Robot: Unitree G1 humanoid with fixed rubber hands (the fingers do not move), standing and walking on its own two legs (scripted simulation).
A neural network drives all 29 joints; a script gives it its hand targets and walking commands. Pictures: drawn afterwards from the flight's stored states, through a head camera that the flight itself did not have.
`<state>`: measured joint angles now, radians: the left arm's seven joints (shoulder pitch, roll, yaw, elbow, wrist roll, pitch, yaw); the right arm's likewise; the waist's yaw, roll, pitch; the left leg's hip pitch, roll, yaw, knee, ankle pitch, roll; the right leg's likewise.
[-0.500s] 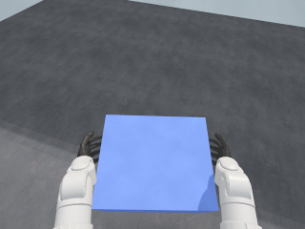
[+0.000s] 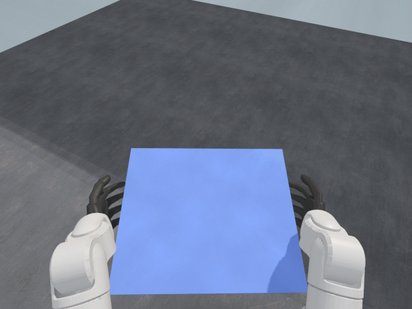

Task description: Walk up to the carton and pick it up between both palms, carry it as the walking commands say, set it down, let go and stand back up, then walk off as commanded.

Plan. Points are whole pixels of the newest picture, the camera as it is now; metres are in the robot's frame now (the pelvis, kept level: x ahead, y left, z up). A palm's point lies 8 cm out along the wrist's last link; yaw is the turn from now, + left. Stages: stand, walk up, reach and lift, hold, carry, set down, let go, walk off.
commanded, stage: carry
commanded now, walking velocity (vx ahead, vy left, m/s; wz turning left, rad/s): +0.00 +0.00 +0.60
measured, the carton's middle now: (206, 224) +0.28 +0.00 +0.01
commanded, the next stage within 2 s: none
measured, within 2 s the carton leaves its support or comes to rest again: neither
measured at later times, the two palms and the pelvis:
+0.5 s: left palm (19, 292) +0.15 +0.27 +0.07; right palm (239, 206) +0.29 -0.06 +0.06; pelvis -0.04 +0.00 -0.01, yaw +20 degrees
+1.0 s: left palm out of the picture +0.04 +0.28 +0.09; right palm (213, 222) +0.25 -0.01 +0.06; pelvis -0.07 -0.02 +0.00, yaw +37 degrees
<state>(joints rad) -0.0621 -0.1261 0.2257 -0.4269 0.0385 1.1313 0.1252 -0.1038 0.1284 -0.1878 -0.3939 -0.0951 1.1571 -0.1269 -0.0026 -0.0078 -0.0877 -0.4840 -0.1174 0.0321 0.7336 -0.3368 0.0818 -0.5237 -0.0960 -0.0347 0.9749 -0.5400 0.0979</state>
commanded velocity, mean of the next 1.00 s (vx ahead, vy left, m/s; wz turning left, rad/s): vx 0.00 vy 0.00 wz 0.60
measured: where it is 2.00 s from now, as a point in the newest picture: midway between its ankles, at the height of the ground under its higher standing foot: outside the picture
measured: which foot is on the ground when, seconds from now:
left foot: down 0.00-0.08, up 0.10-0.34, down 0.36-0.96, up 0.98-1.00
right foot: down 0.00-0.74, up 0.76-0.88, down 0.90-1.00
